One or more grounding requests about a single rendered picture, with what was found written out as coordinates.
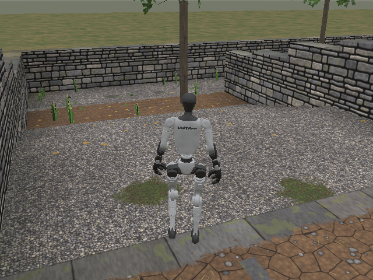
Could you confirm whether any left robot hand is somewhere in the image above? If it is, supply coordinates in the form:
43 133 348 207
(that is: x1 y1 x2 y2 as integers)
153 162 167 175

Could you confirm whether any left robot shin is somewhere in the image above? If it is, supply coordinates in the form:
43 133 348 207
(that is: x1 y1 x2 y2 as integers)
168 190 177 231

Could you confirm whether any right robot forearm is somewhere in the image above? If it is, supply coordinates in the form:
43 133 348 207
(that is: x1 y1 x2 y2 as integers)
209 143 221 170

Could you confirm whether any robot right upper arm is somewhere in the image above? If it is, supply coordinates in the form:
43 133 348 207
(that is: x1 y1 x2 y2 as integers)
200 118 214 152

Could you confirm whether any robot right thigh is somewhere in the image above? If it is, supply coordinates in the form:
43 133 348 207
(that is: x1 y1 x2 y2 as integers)
192 163 206 207

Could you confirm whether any left robot forearm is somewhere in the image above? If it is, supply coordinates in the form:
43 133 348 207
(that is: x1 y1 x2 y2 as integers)
154 141 166 164

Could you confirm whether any right robot hand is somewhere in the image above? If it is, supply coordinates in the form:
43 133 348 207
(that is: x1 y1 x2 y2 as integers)
208 169 221 184

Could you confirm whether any robot left upper arm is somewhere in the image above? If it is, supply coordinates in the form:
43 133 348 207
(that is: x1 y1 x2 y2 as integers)
159 117 176 149

